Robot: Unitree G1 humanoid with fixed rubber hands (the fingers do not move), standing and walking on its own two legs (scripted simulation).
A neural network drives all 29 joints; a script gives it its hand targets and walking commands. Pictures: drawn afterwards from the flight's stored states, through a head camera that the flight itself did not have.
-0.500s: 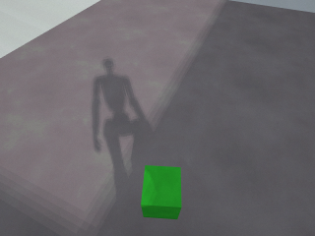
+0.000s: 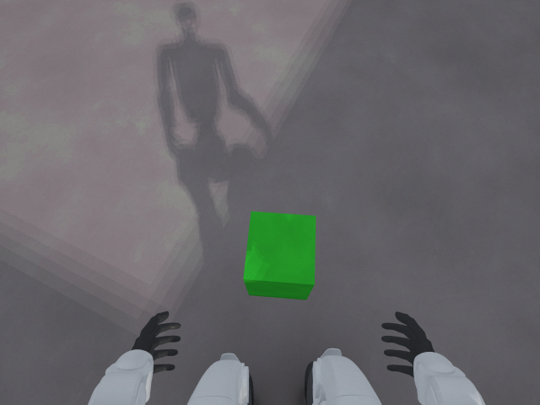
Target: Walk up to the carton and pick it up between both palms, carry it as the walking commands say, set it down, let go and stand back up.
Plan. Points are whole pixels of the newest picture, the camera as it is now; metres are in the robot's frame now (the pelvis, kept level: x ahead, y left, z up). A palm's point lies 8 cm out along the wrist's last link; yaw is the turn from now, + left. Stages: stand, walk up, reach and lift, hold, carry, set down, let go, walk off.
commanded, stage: reach and lift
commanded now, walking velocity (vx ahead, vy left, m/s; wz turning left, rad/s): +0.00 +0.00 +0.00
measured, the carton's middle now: (280, 258) +0.48 -0.01 -0.60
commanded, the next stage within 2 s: none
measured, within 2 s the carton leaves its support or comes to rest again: neither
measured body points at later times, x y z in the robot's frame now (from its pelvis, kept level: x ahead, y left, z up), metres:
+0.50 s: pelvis -0.06 -0.01 -0.04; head +0.12 -0.01 +0.37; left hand +0.32 +0.20 -0.14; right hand +0.30 -0.21 -0.14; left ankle +0.01 +0.11 -0.69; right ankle +0.03 -0.12 -0.69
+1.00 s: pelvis -0.05 +0.00 -0.07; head +0.25 -0.01 +0.27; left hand +0.47 +0.19 -0.18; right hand +0.45 -0.21 -0.18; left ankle +0.01 +0.11 -0.69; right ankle +0.03 -0.12 -0.69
